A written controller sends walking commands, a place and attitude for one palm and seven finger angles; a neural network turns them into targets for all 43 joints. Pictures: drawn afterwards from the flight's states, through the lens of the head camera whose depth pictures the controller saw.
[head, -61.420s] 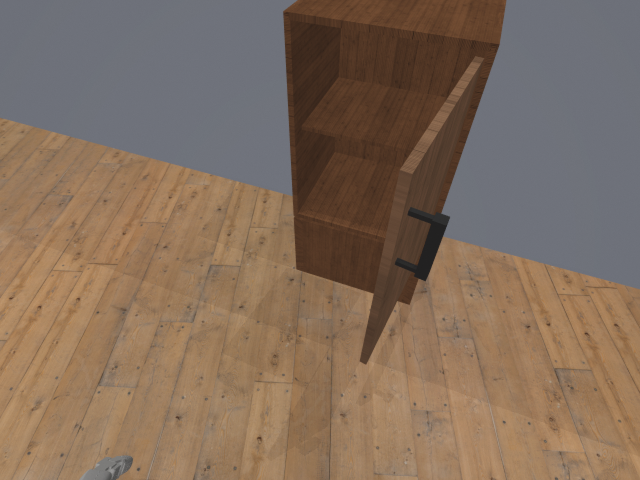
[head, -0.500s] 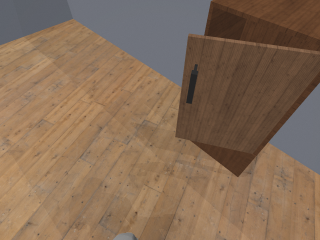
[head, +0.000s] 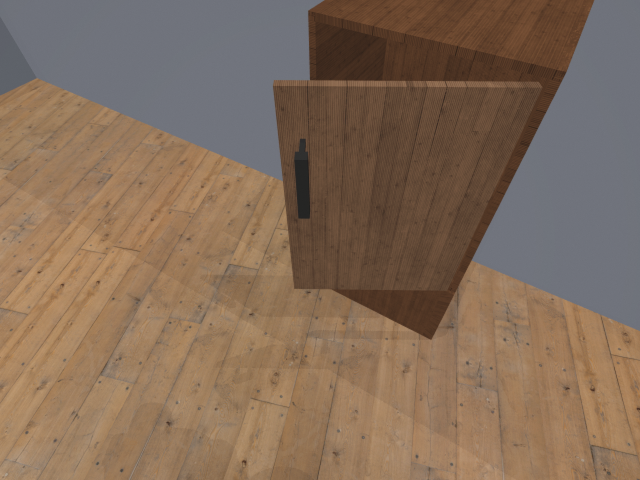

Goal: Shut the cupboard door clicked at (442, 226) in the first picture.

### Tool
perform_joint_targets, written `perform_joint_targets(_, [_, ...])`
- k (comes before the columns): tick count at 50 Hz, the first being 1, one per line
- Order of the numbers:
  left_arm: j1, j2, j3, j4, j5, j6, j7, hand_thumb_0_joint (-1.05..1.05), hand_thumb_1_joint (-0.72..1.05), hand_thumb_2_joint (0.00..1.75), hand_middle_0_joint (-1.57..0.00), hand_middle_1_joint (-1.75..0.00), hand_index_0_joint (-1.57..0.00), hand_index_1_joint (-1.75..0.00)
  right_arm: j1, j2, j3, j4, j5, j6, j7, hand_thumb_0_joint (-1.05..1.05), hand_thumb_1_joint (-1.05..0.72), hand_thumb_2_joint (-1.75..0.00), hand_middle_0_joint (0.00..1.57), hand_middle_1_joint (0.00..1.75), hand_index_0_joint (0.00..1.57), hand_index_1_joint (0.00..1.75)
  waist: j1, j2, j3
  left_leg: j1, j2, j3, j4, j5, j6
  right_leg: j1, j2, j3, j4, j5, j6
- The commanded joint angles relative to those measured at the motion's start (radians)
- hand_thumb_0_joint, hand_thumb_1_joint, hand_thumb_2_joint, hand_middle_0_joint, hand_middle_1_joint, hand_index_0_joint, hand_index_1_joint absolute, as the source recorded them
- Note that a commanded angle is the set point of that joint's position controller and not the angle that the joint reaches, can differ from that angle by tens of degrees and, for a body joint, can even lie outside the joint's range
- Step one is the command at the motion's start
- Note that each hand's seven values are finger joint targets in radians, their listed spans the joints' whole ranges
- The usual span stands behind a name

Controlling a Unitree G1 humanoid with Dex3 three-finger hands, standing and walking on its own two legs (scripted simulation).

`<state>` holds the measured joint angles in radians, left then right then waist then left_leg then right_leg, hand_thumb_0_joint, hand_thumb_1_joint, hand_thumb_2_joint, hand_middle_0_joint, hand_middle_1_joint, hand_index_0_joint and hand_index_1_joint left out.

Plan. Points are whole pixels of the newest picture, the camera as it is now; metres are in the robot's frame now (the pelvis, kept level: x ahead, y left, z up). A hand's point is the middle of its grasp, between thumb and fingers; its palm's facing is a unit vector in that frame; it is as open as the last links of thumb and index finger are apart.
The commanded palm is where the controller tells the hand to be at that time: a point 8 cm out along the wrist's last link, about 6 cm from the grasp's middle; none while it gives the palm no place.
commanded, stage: take the last steps up to it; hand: left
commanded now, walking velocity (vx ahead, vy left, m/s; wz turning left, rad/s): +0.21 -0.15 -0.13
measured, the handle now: (303, 179) +0.61 +0.05 -0.01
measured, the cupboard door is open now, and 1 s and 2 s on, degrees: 30 30 30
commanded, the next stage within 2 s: come to a stop and stand still in 0.26 s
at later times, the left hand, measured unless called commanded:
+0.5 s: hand out of the picture +0.16 +0.15 -0.19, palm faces -0.03 -0.99 -0.14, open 7.4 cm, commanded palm none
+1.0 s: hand (263, 445) +0.20 +0.10 -0.15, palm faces +0.00 -0.97 -0.25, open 7.4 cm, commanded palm none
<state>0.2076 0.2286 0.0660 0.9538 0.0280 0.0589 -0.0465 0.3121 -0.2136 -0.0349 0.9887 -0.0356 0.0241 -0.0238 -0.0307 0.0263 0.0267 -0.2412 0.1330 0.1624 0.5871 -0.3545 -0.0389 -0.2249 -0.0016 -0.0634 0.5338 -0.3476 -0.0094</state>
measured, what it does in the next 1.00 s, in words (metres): walks ahead: left foot, then right foot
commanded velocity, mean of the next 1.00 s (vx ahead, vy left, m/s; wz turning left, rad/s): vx -0.03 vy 0.03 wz -0.03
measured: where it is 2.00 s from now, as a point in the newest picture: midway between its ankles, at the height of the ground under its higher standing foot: outside the picture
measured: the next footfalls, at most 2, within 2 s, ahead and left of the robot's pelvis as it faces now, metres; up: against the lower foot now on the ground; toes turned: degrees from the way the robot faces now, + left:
left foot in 0.36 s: +0.20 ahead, +0.07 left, +0.00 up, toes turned +6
right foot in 0.72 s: +0.19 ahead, -0.22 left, +0.00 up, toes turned -3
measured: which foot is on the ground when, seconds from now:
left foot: down 0.00-0.00, up 0.02-0.34, down 0.36-0.72, up 0.74-1.00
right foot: down 0.00-0.36, up 0.38-0.70, down 0.72-1.00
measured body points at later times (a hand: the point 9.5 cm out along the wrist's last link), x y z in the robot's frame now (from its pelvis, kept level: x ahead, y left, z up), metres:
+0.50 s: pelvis +0.12 -0.03 +0.00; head +0.16 +0.00 +0.45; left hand +0.16 +0.20 -0.17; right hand +0.17 -0.27 -0.13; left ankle +0.16 +0.06 -0.73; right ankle +0.04 -0.15 -0.66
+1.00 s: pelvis +0.13 -0.09 +0.01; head +0.18 -0.10 +0.46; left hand +0.20 +0.15 -0.13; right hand +0.19 -0.35 -0.14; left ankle +0.08 +0.05 -0.66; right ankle +0.14 -0.22 -0.73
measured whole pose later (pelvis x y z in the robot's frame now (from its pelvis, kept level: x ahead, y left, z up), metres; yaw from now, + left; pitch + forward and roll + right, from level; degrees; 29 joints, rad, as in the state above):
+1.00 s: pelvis +0.13 -0.09 +0.01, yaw -2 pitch +2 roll +2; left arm 0.19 0.16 0.03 0.95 0.03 0.02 0.03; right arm 0.16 -0.25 -0.06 0.98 -0.02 0.08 -0.01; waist 0.02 -0.01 0.09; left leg -0.41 -0.02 0.00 1.01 -0.47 -0.06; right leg -0.29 -0.08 -0.02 0.49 -0.22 0.01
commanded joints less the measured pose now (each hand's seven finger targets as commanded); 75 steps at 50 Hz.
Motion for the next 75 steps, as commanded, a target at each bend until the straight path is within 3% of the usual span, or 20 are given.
perform_joint_targets(1, [0.213, 0.232, 0.048, 0.001, -0.004, -0.044, 0.038, 0.0, 0.9, 0.9, -0.2, -0.3, -0.2, -0.3, -0.183, -0.119, -0.025, -0.134, 0.012, -0.024, -0.003, 0.0, -0.9, -0.9, 0.2, 0.3, 0.2, 0.3, 0.145, -0.276, 0.02, -0.474, -0.063, -0.089, 0.476, -0.296, 0.013, 0.244, -0.363, 0.484, -0.343, 0.07, -0.246])
perform_joint_targets(7, [0.055, 0.111, 0.009, -0.016, -0.002, -0.079, 0.051, 0.0, 0.9, 0.9, -0.2, -0.3, -0.2, -0.3, -0.084, -0.071, -0.029, -0.069, 0.004, -0.022, 0.014, 0.0, -0.9, -0.9, 0.2, 0.3, 0.2, 0.3, 0.011, -0.124, 0.069, -0.369, -0.033, -0.085, 0.49, -0.036, -0.011, 0.095, -0.214, 0.178, -0.288, 0.412, -0.218])
perform_joint_targets(13, [0.107, 0.119, 0.011, 0.023, 0.002, -0.08, 0.055, 0.0, 0.9, 0.9, -0.2, -0.3, -0.2, -0.3, -0.116, -0.057, -0.017, -0.086, 0.008, -0.039, 0.008, 0.0, -0.9, -0.9, 0.2, 0.3, 0.2, 0.3, 0.029, -0.114, 0.006, -0.304, -0.062, -0.041, 0.186, -0.008, 0.008, 0.238, -0.197, 0.179, -0.204, 0.631, -0.22])
perform_joint_targets(16, [0.059, 0.11, 0.011, 0.021, -0.015, -0.076, 0.053, 0.0, 0.9, 0.9, -0.2, -0.3, -0.2, -0.3, 0.079, -0.092, -0.021, -0.02, 0.003, -0.059, -0.008, 0.0, -0.9, -0.9, 0.2, 0.3, 0.2, 0.3, -0.065, -0.074, -0.09, 0.049, -0.104, -0.027, -0.094, 0.243, 0.026, 0.152, -0.11, 0.11, 0.068, 0.709, -0.147])
perform_joint_targets(18, [0.137, 0.022, -0.013, 0.002, -0.03, -0.075, 0.045, 0.0, 0.9, 0.9, -0.2, -0.3, -0.2, -0.3, 0.243, -0.253, -0.045, 0.016, -0.011, -0.068, -0.027, 0.0, -0.9, -0.9, 0.2, 0.3, 0.2, 0.3, -0.085, 0.313, -0.207, 0.434, 0.354, -0.607, -0.204, 0.673, 0.234, -0.294, 0.069, 0.029, 0.581, -0.233, -0.035])
perform_joint_targets(19, [0.103, 0.069, -0.009, -0.015, -0.016, -0.064, 0.053, 0.0, 0.9, 0.9, -0.2, -0.3, -0.2, -0.3, 0.213, -0.253, -0.037, -0.003, 0.003, -0.051, -0.029, 0.0, -0.9, -0.9, 0.2, 0.3, 0.2, 0.3, -0.083, 0.172, -0.155, 0.306, 0.396, -0.605, -0.214, 0.67, 0.299, -0.289, 0.028, 0.128, 0.693, -0.294, -0.045])
perform_joint_targets(22, [0.049, 0.039, 0.008, -0.004, -0.01, -0.028, 0.052, 0.0, 0.9, 0.9, -0.2, -0.3, -0.2, -0.3, -0.013, -0.134, -0.002, -0.053, 0.003, -0.042, -0.046, 0.0, -0.9, -0.9, 0.2, 0.3, 0.2, 0.3, 0.007, 0.161, 0.07, -0.048, 0.278, -0.383, -0.277, 0.667, 0.243, -0.234, -0.044, 0.141, 0.63, -0.171, 0.013])
perform_joint_targets(25, [0.096, 0.009, 0.0, 0.012, -0.016, -0.005, 0.053, 0.0, 0.9, 0.9, -0.2, -0.3, -0.2, -0.3, -0.075, -0.131, -0.001, -0.049, 0.007, -0.035, -0.045, 0.0, -0.9, -0.9, 0.2, 0.3, 0.2, 0.3, 0.047, 0.138, -0.012, 0.013, 0.194, -0.216, -0.226, 0.768, 0.211, -0.153, -0.035, 0.084, 0.436, -0.114, 0.031])
perform_joint_targets(31, [0.063, 0.0, -0.003, -0.022, -0.006, -0.008, 0.063, 0.0, 0.9, 0.9, -0.2, -0.3, -0.2, -0.3, -0.098, -0.156, -0.044, -0.051, 0.009, -0.006, -0.022, 0.0, -0.9, -0.9, 0.2, 0.3, 0.2, 0.3, 0.038, 0.157, -0.083, 0.032, 0.172, -0.18, -0.176, 0.638, 0.197, -0.08, -0.01, 0.007, 0.257, -0.024, 0.029])
perform_joint_targets(34, [0.13, 0.04, 0.007, -0.012, -0.002, -0.029, 0.065, 0.0, 0.9, 0.9, -0.2, -0.3, -0.2, -0.3, -0.125, -0.147, -0.057, -0.06, 0.017, 0.009, -0.01, 0.0, -0.9, -0.9, 0.2, 0.3, 0.2, 0.3, 0.077, 0.097, -0.079, -0.021, 0.09, -0.124, -0.047, 0.428, 0.11, 0.047, -0.022, 0.01, -0.006, 0.241, 0.023])
perform_joint_targets(36, [0.089, 0.179, 0.021, -0.029, 0.014, -0.051, 0.076, 0.0, 0.9, 0.9, -0.2, -0.3, -0.2, -0.3, -0.072, -0.029, -0.045, -0.079, 0.029, 0.018, 0.006, 0.0, -0.9, -0.9, 0.2, 0.3, 0.2, 0.3, 0.057, -0.321, -0.051, -0.18, -0.138, -0.039, 0.244, -0.198, 0.009, 0.049, -0.344, 0.396, -0.189, 0.627, -0.102])
perform_joint_targets(37, [0.077, 0.199, 0.014, -0.04, 0.005, -0.051, 0.074, 0.0, 0.9, 0.9, -0.2, -0.3, -0.2, -0.3, -0.071, -0.057, -0.046, -0.077, 0.031, 0.039, 0.003, 0.0, -0.9, -0.9, 0.2, 0.3, 0.2, 0.3, 0.067, -0.273, -0.055, -0.12, -0.116, -0.154, 0.39, -0.303, 0.02, -0.074, -0.429, 0.413, -0.246, 0.528, -0.186])
perform_joint_targets(38, [0.031, 0.189, 0.01, -0.054, 0.009, -0.046, 0.074, 0.0, 0.9, 0.9, -0.2, -0.3, -0.2, -0.3, -0.084, -0.035, -0.046, -0.078, 0.025, 0.047, 0.01, 0.0, -0.9, -0.9, 0.2, 0.3, 0.2, 0.3, 0.048, -0.183, 0.003, -0.136, -0.121, -0.188, 0.467, -0.247, 0.028, -0.141, -0.387, 0.369, -0.26, 0.397, -0.188])
perform_joint_targets(43, [0.022, 0.15, 0.019, -0.05, -0.001, -0.055, 0.088, 0.0, 0.9, 0.9, -0.2, -0.3, -0.2, -0.3, -0.093, -0.092, -0.047, -0.065, 0.021, 0.037, 0.014, 0.0, -0.9, -0.9, 0.2, 0.3, 0.2, 0.3, 0.051, -0.234, -0.075, -0.278, -0.126, -0.213, 0.584, -0.094, -0.01, 0.103, -0.319, 0.267, -0.148, 0.714, -0.162])
perform_joint_targets(49, [0.099, 0.156, 0.027, -0.024, 0.01, -0.055, 0.101, 0.0, 0.9, 0.9, -0.2, -0.3, -0.2, -0.3, -0.158, -0.065, -0.031, -0.092, 0.027, 0.024, 0.017, 0.0, -0.9, -0.9, 0.2, 0.3, 0.2, 0.3, 0.1, -0.211, -0.129, -0.237, -0.136, -0.177, 0.322, -0.133, -0.022, 0.233, -0.327, 0.267, -0.124, 0.785, -0.181])
perform_joint_targets(53, [0.05, 0.169, 0.029, -0.027, 0.011, -0.046, 0.092, 0.0, 0.9, 0.9, -0.2, -0.3, -0.2, -0.3, -0.078, -0.049, -0.023, -0.07, 0.034, 0.011, 0.014, 0.0, -0.9, -0.9, 0.2, 0.3, 0.2, 0.3, 0.054, -0.258, -0.128, -0.036, -0.153, -0.124, -0.011, -0.014, -0.007, 0.115, -0.28, 0.236, -0.103, 0.609, -0.136])
perform_joint_targets(54, [0.019, 0.237, -0.016, -0.086, 0.004, -0.07, 0.107, 0.0, 0.9, 0.9, -0.2, -0.3, -0.2, -0.3, -0.07, -0.122, -0.022, -0.147, 0.011, -0.013, 0.032, 0.0, -0.9, -0.9, 0.2, 0.3, 0.2, 0.3, -0.018, -0.07, -0.116, -0.021, -0.154, -0.172, -0.232, 0.073, 0.021, 0.217, -0.259, 0.232, 0.065, 0.77, -0.074])
perform_joint_targets(57, [0.036, 0.099, -0.035, -0.13, -0.014, -0.048, 0.104, 0.0, 0.9, 0.9, -0.2, -0.3, -0.2, -0.3, -0.105, -0.181, -0.046, -0.189, 0.001, -0.032, 0.012, 0.0, -0.9, -0.9, 0.2, 0.3, 0.2, 0.3, 0.015, 0.251, -0.219, 0.196, 0.033, -0.255, -0.132, 0.638, 0.082, -0.112, -0.056, 0.027, 0.168, -0.057, 0.0])
perform_joint_targets(63, [0.125, 0.086, -0.045, -0.09, 0.007, -0.028, 0.076, 0.0, 0.9, 0.9, -0.2, -0.3, -0.2, -0.3, -0.162, -0.146, -0.022, -0.232, 0.015, -0.022, 0.01, 0.0, -0.9, -0.9, 0.2, 0.3, 0.2, 0.3, 0.058, 0.055, 0.152, -0.252, -0.015, -0.261, -0.221, 0.009, 0.092, -0.068, -0.033, 0.032, 0.086, 0.071, 0.015])
perform_joint_targets(75, [0.099, 0.143, -0.026, -0.108, -0.006, -0.063, 0.079, 0.0, 0.9, 0.9, -0.2, -0.3, -0.2, -0.3, -0.092, -0.158, -0.033, -0.162, 0.019, -0.051, 0.012, 0.0, -0.9, -0.9, 0.2, 0.3, 0.2, 0.3, 0.033, -0.024, -0.021, -0.046, -0.042, -0.24, -0.192, 0.14, 0.096, -0.032, -0.07, 0.114, 0.005, 0.213, -0.001])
